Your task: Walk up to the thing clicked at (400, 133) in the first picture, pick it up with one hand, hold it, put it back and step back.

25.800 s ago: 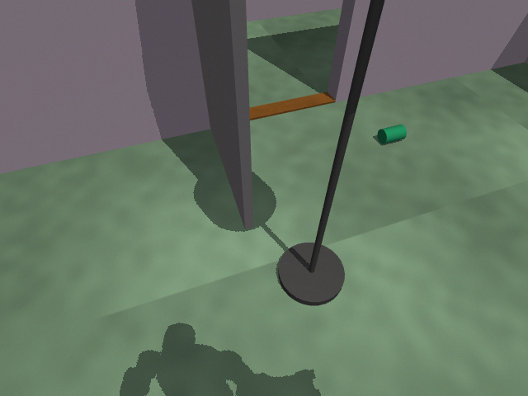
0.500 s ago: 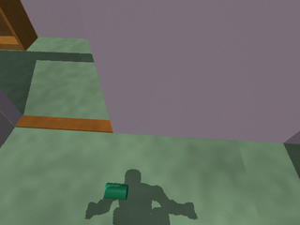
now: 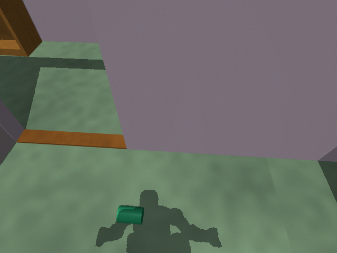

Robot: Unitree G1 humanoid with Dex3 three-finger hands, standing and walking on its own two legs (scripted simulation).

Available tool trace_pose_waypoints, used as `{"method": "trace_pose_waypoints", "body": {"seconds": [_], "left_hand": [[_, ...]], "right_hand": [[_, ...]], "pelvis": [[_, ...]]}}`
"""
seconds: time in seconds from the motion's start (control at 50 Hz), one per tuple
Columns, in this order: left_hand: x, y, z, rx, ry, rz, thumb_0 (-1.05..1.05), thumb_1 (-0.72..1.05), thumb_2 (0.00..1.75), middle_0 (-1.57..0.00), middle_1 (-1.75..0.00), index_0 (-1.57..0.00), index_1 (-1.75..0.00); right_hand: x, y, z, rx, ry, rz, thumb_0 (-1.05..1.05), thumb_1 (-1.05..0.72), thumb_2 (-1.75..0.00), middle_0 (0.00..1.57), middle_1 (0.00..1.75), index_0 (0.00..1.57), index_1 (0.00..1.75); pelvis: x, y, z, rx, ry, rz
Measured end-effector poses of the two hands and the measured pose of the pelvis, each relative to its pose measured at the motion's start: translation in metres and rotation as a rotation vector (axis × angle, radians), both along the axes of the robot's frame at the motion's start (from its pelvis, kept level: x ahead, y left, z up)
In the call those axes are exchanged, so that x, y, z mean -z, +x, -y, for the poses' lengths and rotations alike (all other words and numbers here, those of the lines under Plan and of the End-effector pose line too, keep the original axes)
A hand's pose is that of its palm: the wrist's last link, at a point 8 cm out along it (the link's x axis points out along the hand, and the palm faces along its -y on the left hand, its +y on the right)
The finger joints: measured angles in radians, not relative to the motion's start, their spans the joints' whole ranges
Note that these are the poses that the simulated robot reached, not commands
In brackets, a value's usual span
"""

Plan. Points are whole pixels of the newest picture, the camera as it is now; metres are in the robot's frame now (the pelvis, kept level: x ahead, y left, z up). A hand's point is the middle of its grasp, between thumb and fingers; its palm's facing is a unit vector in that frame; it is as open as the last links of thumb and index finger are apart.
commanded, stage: stand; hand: left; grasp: from above
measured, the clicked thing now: (130, 214) +0.43 +0.22 -0.74
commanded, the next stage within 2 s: rise first in 0.02 s
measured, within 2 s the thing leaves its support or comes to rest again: neither
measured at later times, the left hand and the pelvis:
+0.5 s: hand out of the picture +0.14 +0.26 -0.18, palm faces -0.08 -0.92 -0.38, open 11.5 cm; pelvis -0.01 +0.01 -0.03, yaw +0 degrees
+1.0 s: hand out of the picture +0.12 +0.26 -0.24, palm faces -0.20 -0.86 -0.48, open 14.2 cm; pelvis -0.02 +0.02 -0.11, yaw +0 degrees
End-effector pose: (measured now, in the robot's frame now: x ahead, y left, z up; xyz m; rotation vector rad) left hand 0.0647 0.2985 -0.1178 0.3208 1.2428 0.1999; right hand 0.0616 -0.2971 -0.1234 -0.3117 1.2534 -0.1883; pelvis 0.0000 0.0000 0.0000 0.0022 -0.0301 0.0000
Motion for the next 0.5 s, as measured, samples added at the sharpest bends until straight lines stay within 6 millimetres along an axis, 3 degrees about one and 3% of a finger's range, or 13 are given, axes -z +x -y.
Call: {"method": "trace_pose_waypoints", "body": {"seconds": [0.16, 0.24, 0.36, 0.5], "left_hand": [[0.0, 0.003, 0.0, -0.007, 0.0, 0.02, 0.0, 0.89, 0.9, -0.2, -0.31, -0.2, -0.31], [0.002, 0.032, 0.005, -0.028, -0.017, 0.109, 0.01, 0.8, 0.91, -0.19, -0.41, -0.19, -0.4], [0.014, 0.071, 0.002, 0.054, -0.011, 0.138, 0.0, 0.49, 0.92, -0.13, -0.71, -0.14, -0.69], [0.023, 0.071, 0.0, 0.096, 0.036, 0.095, 0.0, 0.0, 0.95, -0.08, -0.97, -0.1, -0.94]], "right_hand": [[-0.001, 0.003, -0.001, 0.008, -0.001, 0.024, 0.01, -0.91, -0.9, 0.2, 0.3, 0.2, 0.3], [0.0, 0.011, -0.013, 0.003, 0.011, 0.118, 0.01, -0.91, -0.9, 0.2, 0.3, 0.2, 0.3], [0.008, 0.013, -0.034, 0.015, 0.05, 0.177, 0.01, -0.92, -0.9, 0.2, 0.3, 0.2, 0.3], [0.016, 0.018, -0.052, 0.033, 0.088, 0.226, 0.01, -0.92, -0.9, 0.2, 0.3, 0.2, 0.3]], "pelvis": [[0.001, 0.0, 0.0, -0.002, -0.001, -0.008], [0.006, -0.009, -0.002, -0.017, -0.003, -0.05], [0.02, -0.017, -0.003, -0.006, -0.003, -0.135], [0.031, -0.014, -0.01, 0.0, -0.007, -0.183]]}}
